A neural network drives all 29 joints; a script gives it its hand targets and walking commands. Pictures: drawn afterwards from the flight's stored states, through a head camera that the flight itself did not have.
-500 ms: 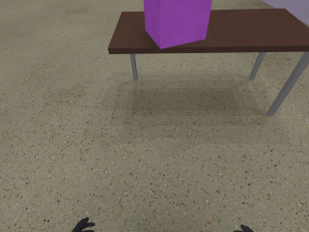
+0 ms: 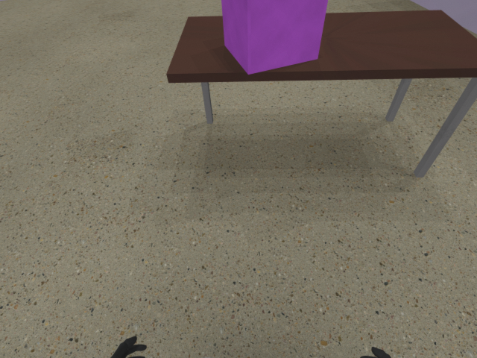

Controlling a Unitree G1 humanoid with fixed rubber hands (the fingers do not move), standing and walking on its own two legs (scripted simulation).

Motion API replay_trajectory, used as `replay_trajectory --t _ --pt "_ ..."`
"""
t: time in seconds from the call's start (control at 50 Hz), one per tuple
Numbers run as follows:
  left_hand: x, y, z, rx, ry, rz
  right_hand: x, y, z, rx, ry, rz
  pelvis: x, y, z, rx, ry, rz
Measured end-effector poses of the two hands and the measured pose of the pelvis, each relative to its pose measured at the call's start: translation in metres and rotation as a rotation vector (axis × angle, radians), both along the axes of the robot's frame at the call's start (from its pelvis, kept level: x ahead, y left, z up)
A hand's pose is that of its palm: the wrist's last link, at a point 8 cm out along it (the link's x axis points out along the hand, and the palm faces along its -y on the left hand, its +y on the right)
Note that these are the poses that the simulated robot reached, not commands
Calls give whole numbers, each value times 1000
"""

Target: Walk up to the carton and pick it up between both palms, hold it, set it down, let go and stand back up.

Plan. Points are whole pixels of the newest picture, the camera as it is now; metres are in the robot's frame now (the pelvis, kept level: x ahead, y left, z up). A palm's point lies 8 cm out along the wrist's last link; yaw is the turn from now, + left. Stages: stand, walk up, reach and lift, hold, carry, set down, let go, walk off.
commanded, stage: stand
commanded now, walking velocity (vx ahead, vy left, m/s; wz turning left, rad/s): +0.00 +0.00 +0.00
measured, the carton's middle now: (270, 13) +1.28 -0.08 +0.06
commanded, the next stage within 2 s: walk up in 0.60 s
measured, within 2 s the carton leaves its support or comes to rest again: neither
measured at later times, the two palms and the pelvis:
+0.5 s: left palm out of the picture +0.10 +0.25 -0.11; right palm out of the picture +0.09 -0.23 -0.12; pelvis +0.00 +0.00 +0.00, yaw +0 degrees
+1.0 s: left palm out of the picture +0.13 +0.26 -0.10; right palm out of the picture +0.10 -0.28 -0.13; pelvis +0.02 -0.02 +0.00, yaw -3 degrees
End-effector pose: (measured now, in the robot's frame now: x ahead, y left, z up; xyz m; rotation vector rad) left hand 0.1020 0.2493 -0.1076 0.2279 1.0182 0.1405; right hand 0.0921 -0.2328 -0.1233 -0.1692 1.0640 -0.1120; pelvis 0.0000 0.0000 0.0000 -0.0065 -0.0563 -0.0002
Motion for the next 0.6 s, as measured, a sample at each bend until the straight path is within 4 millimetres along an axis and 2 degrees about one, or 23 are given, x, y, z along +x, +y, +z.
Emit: replay_trajectory --t 0.6 --pt "0 1 1 4 10 1 -1 0 -1 4 11 -1 1 0 1 0 5 0"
